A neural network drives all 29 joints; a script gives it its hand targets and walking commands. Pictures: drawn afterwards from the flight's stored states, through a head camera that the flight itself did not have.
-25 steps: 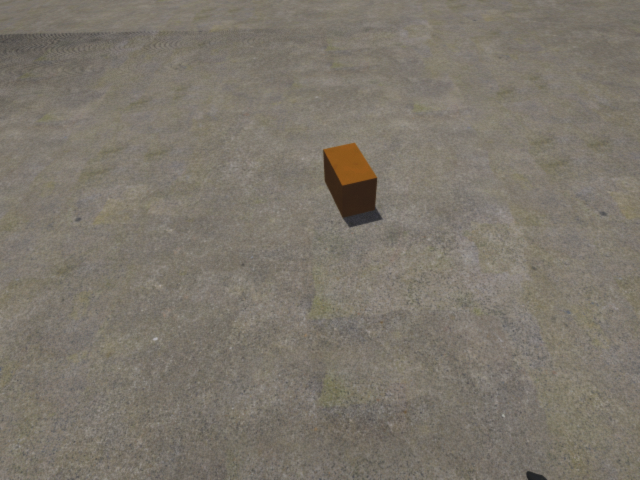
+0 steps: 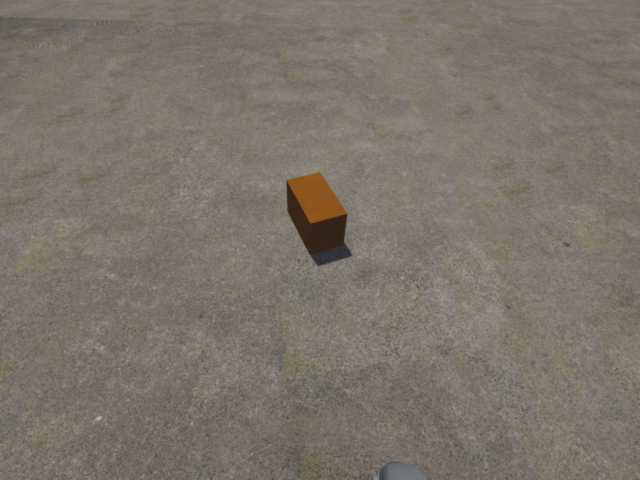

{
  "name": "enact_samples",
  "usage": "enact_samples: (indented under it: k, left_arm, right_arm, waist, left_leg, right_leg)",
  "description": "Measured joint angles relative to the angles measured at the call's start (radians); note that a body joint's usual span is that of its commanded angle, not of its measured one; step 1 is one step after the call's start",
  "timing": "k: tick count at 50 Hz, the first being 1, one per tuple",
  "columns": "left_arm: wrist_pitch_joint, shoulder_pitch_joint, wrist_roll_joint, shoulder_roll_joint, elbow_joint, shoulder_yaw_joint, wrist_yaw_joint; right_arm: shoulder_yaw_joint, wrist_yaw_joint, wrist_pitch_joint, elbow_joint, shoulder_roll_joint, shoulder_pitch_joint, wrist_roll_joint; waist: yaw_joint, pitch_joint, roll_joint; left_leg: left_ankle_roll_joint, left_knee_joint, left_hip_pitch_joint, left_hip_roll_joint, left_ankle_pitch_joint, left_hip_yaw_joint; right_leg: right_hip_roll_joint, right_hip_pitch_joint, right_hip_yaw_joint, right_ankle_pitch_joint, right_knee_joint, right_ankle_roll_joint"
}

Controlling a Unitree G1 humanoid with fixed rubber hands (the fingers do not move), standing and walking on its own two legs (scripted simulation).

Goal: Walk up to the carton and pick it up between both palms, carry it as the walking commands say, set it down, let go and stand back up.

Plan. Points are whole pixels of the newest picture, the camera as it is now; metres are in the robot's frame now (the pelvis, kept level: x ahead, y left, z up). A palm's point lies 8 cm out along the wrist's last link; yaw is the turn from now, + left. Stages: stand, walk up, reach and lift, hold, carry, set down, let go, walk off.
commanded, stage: walk up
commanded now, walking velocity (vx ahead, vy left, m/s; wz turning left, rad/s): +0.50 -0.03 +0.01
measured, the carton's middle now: (315, 212) +1.26 -0.02 -0.69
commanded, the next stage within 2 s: none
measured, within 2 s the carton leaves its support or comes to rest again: neither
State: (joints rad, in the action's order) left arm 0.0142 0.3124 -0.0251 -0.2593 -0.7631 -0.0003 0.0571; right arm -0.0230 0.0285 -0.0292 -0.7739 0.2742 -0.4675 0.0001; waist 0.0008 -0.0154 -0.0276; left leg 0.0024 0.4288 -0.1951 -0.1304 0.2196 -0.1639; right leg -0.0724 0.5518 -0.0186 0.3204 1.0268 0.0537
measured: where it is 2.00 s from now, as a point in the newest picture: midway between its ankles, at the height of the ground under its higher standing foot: (319, 318)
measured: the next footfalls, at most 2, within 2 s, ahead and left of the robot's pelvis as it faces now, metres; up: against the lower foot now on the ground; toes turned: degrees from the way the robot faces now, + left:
right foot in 0.22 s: +0.22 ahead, -0.17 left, +0.00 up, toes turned -5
left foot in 0.70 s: +0.52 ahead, +0.10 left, +0.00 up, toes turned +7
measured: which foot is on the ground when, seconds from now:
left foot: down 0.00-0.22, up 0.24-0.68, down 0.70-1.00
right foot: up 0.00-0.20, down 0.22-0.72, up 0.74-1.00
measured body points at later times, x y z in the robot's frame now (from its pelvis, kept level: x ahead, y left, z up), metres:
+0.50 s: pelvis +0.24 -0.06 +0.00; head +0.26 -0.11 +0.44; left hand +0.24 +0.21 -0.10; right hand +0.38 -0.30 -0.15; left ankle +0.27 +0.12 -0.66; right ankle +0.18 -0.17 -0.75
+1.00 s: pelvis +0.48 +0.01 +0.01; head +0.49 +0.04 +0.45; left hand +0.54 +0.26 -0.14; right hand +0.47 -0.26 -0.11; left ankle +0.48 +0.10 -0.75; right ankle +0.53 -0.19 -0.65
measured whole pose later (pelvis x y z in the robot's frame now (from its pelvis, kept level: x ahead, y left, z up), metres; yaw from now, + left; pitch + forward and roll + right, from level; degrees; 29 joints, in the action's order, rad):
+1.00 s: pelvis +0.48 +0.01 +0.01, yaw -1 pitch -2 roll -5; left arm -0.01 0.32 -0.02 -0.24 -0.81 0.00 0.05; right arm -0.02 0.02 -0.03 -0.82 0.27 -0.48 0.00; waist 0.00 -0.04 -0.03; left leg 0.04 0.40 -0.15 -0.09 0.23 -0.11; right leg -0.08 0.54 0.02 0.26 1.02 0.05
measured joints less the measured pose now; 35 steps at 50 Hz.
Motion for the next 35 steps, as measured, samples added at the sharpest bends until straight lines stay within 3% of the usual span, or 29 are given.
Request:
enact_samples:
  k: [10, 11, 13, 15, 19, 25, 30, 35]
  left_arm:
    - [0.002, -0.027, 0.000, 0.000, 0.000, 0.000, 0.015]
    - [0.011, -0.028, 0.000, -0.002, 0.001, -0.001, 0.011]
    - [0.018, -0.026, -0.005, 0.016, -0.013, 0.000, 0.001]
    - [0.020, -0.001, -0.006, 0.022, -0.020, 0.000, -0.010]
    - [0.031, 0.064, -0.006, 0.022, -0.032, 0.000, -0.025]
    - [0.034, 0.140, -0.006, 0.023, -0.046, 0.000, -0.036]
    - [0.036, 0.142, -0.006, 0.023, -0.049, 0.000, -0.036]
    - [0.036, 0.141, -0.002, 0.023, -0.049, 0.000, -0.043]
  right_arm:
    - [0.000, 0.000, 0.000, 0.000, 0.000, 0.030, 0.000]
    - [0.000, 0.000, 0.000, -0.001, 0.003, 0.039, 0.000]
    - [-0.007, 0.000, 0.022, -0.004, 0.023, 0.090, 0.000]
    - [-0.012, 0.001, 0.030, -0.002, 0.030, 0.151, 0.000]
    - [-0.012, 0.011, 0.030, -0.001, 0.021, 0.233, 0.000]
    - [-0.012, 0.032, 0.038, -0.001, 0.000, 0.309, 0.000]
    - [-0.012, 0.049, 0.039, -0.001, -0.017, 0.335, 0.000]
    - [-0.011, 0.046, 0.034, -0.001, -0.014, 0.330, 0.000]
  waist:
    - [0.002, 0.002, 0.002]
    - [0.004, 0.002, 0.008]
    - [0.005, -0.007, -0.017]
    - [0.004, -0.017, -0.024]
    - [0.002, -0.017, -0.026]
    - [0.001, -0.020, -0.027]
    - [0.001, -0.022, -0.028]
    - [0.000, -0.021, -0.026]
  left_leg:
    - [-0.049, -0.004, 0.165, 0.000, 0.143, 0.011]
    - [-0.049, 0.066, 0.144, 0.001, 0.185, 0.012]
    - [-0.048, 0.352, 0.028, 0.014, 0.255, 0.080]
    - [-0.048, 0.581, -0.084, 0.047, 0.232, 0.104]
    - [-0.048, 0.716, -0.253, 0.056, 0.136, 0.107]
    - [-0.048, 0.642, -0.375, 0.056, 0.027, 0.109]
    - [-0.048, 0.353, -0.387, 0.056, -0.072, 0.075]
    - [-0.041, 0.142, -0.289, 0.081, -0.059, 0.032]
  right_leg:
    - [-0.020, -0.122, 0.101, -0.070, -0.339, 0.000]
    - [-0.025, -0.160, 0.100, -0.056, -0.379, 0.000]
    - [-0.024, -0.157, 0.111, -0.018, -0.336, -0.033]
    - [-0.030, -0.182, 0.108, -0.001, -0.349, -0.052]
    - [-0.033, -0.271, 0.107, -0.004, -0.449, -0.060]
    - [-0.033, -0.422, 0.082, 0.033, -0.546, -0.055]
    - [-0.031, -0.522, 0.080, 0.076, -0.605, -0.026]
    - [-0.033, -0.595, 0.079, 0.163, -0.578, 0.005]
